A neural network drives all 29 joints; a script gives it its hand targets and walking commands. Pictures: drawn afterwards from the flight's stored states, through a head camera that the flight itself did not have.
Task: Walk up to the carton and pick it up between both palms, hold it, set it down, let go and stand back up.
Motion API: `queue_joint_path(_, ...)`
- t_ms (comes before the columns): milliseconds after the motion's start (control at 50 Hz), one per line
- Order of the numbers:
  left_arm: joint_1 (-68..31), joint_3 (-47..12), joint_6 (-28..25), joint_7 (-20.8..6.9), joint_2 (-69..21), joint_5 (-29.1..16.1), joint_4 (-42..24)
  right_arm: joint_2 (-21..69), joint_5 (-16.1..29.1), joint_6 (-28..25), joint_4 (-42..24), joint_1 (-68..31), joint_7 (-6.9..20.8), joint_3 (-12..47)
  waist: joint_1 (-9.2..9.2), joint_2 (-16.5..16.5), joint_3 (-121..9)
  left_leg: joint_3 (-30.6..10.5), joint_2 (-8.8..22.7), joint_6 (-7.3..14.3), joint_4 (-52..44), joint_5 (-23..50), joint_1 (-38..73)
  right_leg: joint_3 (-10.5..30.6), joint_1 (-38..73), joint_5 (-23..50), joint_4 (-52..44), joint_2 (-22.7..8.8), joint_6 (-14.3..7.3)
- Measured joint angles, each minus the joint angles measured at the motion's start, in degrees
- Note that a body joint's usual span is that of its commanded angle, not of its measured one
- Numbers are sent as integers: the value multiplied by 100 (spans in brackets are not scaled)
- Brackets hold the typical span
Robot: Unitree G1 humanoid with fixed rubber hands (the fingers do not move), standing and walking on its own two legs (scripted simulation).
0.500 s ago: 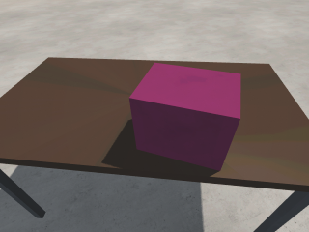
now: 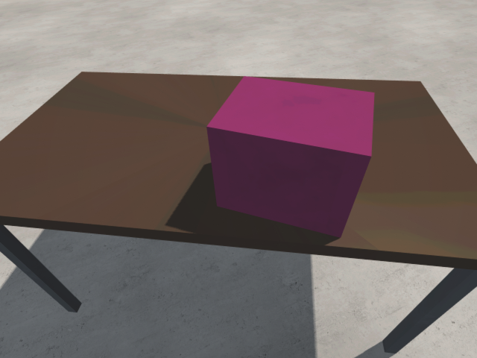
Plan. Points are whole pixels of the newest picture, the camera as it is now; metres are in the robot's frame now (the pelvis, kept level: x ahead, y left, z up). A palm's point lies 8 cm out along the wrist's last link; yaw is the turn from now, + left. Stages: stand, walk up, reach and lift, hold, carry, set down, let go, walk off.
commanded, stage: stand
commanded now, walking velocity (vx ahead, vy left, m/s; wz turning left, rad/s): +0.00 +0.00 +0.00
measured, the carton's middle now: (290, 153) +0.53 -0.08 +0.06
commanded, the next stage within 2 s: none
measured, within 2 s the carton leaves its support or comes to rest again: neither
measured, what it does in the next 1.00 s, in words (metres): stands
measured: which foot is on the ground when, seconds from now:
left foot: down 0.00-1.00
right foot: down 0.00-1.00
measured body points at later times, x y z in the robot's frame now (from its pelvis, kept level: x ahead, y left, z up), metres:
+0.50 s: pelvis +0.00 -0.02 +0.00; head -0.01 -0.02 +0.45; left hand +0.00 +0.23 -0.14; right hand +0.01 -0.27 -0.15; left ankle +0.05 +0.12 -0.73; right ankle +0.04 -0.14 -0.73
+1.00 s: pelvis +0.04 -0.02 +0.00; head +0.04 -0.02 +0.45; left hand +0.06 +0.22 -0.14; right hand +0.06 -0.26 -0.15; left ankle +0.05 +0.12 -0.73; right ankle +0.04 -0.14 -0.73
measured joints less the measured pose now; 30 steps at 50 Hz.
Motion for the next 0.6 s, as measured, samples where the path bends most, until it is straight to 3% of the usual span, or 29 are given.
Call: queue_joint_path(600, -124, 61, 66, 48, -96, -40, 371, 99, -29, 38, 335, 144, -92, -67, -46, 7, -93, -174, 98, -149, 128, -67, -259, -128, -244, -133, 171, 123, -156)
